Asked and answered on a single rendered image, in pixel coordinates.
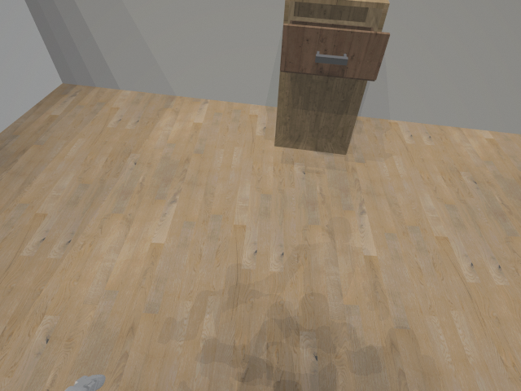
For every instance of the cabinet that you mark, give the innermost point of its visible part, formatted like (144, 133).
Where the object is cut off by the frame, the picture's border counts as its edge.
(318, 113)

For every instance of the robot left hand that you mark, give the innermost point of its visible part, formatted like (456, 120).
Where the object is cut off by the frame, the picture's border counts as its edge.
(86, 383)

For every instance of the handle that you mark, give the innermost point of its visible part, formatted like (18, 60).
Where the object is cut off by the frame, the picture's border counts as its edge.
(331, 59)

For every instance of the drawer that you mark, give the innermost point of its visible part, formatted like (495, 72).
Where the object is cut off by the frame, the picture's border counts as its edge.
(364, 47)

